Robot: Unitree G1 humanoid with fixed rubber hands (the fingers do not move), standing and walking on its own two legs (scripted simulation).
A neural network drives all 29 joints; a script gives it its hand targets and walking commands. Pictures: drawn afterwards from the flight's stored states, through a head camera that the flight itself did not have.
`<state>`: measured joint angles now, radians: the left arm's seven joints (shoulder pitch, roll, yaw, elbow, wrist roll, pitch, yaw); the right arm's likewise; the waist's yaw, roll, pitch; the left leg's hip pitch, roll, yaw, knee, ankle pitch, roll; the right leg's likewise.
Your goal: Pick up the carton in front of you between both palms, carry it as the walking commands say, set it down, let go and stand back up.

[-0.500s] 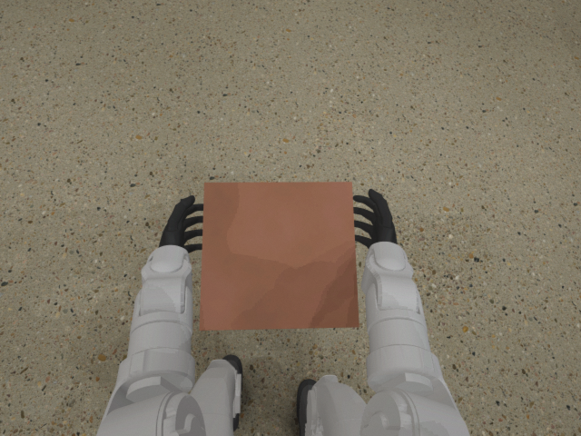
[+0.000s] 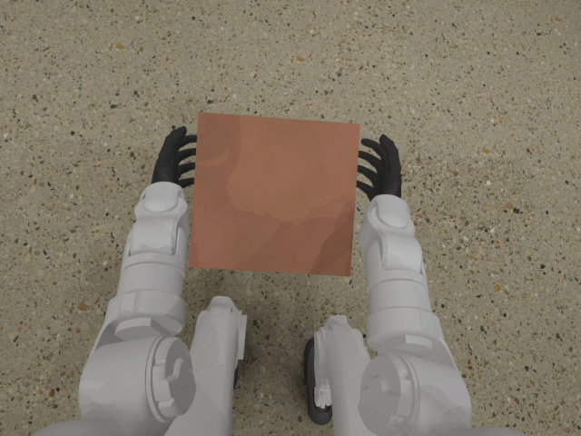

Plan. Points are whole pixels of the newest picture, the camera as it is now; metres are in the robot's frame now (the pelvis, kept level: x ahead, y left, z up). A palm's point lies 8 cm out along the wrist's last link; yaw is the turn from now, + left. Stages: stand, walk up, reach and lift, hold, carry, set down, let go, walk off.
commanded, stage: set down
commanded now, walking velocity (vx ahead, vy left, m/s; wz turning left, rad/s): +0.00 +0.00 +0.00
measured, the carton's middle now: (276, 198) +0.44 +0.04 -0.17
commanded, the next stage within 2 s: none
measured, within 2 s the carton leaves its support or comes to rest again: rests again in 1.52 s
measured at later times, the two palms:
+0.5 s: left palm (183, 200) +0.44 +0.21 -0.24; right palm (343, 209) +0.45 -0.08 -0.22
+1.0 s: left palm (192, 203) +0.47 +0.22 -0.37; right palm (326, 213) +0.48 -0.08 -0.35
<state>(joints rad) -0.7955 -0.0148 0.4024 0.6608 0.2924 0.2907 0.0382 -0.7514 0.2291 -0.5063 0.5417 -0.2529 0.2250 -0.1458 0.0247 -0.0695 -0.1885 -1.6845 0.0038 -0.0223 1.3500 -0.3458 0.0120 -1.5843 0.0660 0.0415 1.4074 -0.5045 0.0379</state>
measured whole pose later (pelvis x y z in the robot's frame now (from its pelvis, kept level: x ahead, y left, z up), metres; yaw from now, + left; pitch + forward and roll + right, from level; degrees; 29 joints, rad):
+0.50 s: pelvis -0.02 +0.00 -0.12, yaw -2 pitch +46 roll -4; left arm -1.01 0.14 0.31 0.80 0.16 0.23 0.08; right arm -0.95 0.14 -0.43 0.65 -0.12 0.16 -0.24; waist 0.05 -0.08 -0.11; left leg -2.15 0.01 -0.04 1.76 -0.41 0.00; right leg -2.04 0.10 0.02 1.82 -0.60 0.05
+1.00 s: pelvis -0.04 +0.00 -0.21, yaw -4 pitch +40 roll -4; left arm -1.32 0.32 0.11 1.00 -0.05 0.19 0.06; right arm -1.21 -0.01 -0.35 0.82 0.04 0.13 -0.27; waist 0.09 -0.11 0.18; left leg -2.34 0.02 -0.06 2.05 -0.42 0.01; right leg -2.22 0.14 0.01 2.12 -0.62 0.07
